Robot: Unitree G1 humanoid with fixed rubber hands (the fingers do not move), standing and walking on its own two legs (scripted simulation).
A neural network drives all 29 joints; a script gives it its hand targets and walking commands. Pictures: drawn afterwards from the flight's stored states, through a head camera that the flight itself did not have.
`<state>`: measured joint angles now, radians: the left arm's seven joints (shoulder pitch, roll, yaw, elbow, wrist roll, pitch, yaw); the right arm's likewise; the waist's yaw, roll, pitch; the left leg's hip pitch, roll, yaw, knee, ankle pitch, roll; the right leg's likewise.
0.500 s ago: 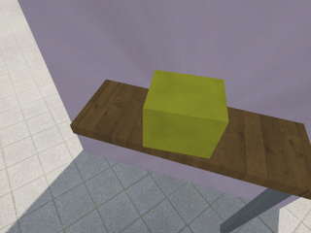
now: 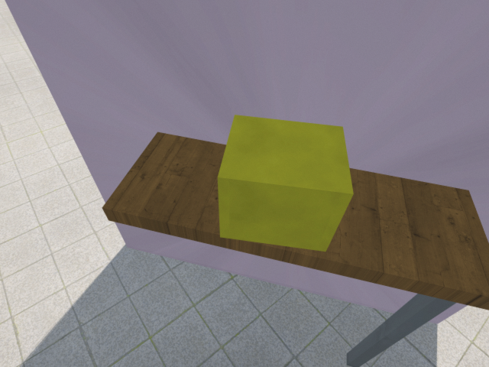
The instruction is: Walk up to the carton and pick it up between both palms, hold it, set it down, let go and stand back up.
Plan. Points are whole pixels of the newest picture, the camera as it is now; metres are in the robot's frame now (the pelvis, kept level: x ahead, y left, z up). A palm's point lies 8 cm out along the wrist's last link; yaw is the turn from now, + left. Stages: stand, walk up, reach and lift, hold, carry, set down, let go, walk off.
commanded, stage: walk up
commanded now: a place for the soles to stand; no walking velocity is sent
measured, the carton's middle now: (280, 183) +0.44 -0.05 +0.06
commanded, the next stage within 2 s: reach and lift in 0.10 s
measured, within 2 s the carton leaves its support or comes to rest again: neither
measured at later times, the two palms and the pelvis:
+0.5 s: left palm out of the picture +0.15 +0.20 -0.09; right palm out of the picture +0.15 -0.25 -0.09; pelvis -0.01 -0.02 -0.01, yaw -3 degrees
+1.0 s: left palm (105, 363) +0.15 +0.22 -0.06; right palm out of the picture +0.12 -0.23 -0.06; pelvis -0.02 -0.01 +0.00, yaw -4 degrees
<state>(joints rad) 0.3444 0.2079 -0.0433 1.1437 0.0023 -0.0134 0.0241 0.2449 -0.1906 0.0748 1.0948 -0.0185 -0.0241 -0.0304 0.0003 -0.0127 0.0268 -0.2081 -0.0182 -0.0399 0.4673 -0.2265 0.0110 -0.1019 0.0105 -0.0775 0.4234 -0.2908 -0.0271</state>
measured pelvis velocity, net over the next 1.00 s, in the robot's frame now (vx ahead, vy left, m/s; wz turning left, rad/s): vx -0.02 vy -0.01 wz -0.07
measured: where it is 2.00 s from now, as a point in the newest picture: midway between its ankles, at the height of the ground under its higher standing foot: outside the picture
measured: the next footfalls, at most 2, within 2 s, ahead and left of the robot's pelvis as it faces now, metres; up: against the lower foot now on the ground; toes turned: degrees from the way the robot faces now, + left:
none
